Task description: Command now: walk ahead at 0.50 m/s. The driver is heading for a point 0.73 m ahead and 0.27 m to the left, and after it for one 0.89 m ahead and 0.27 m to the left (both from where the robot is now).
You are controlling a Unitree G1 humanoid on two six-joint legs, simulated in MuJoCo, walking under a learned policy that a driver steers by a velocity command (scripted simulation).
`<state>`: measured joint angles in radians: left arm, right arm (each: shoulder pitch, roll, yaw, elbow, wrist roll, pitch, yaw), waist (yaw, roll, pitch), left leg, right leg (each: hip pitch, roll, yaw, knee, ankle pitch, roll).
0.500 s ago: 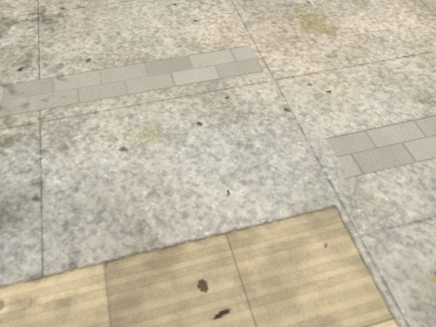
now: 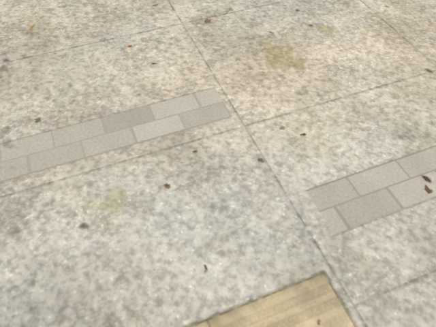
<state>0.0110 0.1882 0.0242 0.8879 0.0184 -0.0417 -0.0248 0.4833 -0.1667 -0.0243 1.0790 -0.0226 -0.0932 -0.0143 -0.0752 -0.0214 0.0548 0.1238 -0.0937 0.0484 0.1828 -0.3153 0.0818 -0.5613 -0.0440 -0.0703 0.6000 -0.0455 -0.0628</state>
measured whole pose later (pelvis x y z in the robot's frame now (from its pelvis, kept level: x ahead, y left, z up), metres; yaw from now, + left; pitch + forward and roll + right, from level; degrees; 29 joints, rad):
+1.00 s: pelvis +0.51 +0.07 +0.01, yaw +28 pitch +2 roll +0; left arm 0.05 0.24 0.04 0.78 0.04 -0.03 -0.02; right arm 0.41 -0.24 -0.07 0.94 0.00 -0.05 0.00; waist -0.07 -0.04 0.04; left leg -0.03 -0.15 -0.11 0.27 -0.25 0.14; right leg -0.68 -0.11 0.04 0.81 -0.08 0.05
